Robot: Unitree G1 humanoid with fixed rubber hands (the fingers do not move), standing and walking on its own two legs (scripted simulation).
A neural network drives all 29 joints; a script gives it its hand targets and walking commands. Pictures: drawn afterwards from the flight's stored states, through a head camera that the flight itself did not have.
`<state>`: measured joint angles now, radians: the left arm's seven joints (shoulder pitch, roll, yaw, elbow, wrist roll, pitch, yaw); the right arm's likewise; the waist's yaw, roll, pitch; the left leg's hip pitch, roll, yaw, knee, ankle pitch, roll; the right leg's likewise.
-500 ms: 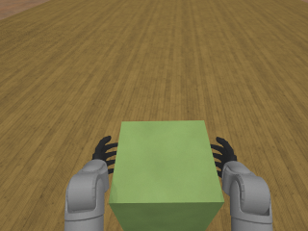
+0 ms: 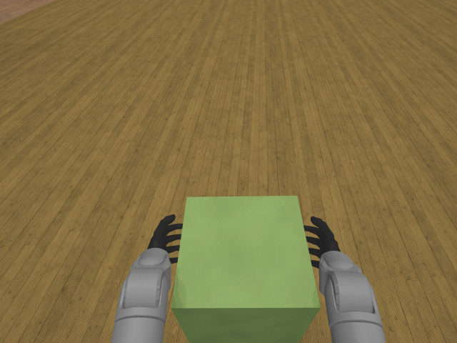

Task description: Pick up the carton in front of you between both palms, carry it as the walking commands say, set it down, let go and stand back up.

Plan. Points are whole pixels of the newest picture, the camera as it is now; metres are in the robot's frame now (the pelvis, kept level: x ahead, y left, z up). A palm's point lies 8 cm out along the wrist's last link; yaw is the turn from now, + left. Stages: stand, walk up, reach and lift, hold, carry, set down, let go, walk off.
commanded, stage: carry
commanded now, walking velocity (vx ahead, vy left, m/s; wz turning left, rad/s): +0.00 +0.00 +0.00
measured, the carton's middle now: (242, 275) +0.29 +0.00 -0.05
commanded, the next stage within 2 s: hold in 1.32 s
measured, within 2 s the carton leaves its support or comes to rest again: neither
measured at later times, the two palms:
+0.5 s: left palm (157, 267) +0.25 +0.14 +0.04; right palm (337, 271) +0.25 -0.15 +0.04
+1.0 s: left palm (161, 274) +0.24 +0.14 +0.04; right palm (345, 279) +0.24 -0.16 +0.04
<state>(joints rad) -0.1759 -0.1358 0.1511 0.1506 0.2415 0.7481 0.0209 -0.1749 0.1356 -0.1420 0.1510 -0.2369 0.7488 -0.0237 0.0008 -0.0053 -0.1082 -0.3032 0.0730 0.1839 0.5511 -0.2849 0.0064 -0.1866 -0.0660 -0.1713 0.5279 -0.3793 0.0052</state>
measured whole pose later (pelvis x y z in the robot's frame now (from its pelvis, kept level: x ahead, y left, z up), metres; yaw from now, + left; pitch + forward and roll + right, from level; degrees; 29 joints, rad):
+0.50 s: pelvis -0.03 -0.01 +0.00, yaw +0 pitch +2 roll +0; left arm -0.20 -0.14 0.16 0.16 0.24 0.74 0.02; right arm -0.19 0.14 -0.16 0.15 -0.23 0.74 -0.03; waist 0.00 0.00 -0.09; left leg -0.32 0.08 0.18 0.51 -0.21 0.00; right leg -0.22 -0.06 -0.18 0.52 -0.33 -0.01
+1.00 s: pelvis -0.05 -0.01 +0.00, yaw +0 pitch +2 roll +0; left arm -0.20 -0.14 0.17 0.16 0.24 0.74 0.02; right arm -0.20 0.14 -0.16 0.16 -0.24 0.74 -0.03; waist 0.00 0.00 -0.09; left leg -0.34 0.09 0.17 0.50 -0.19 -0.01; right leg -0.24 -0.05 -0.18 0.53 -0.31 -0.03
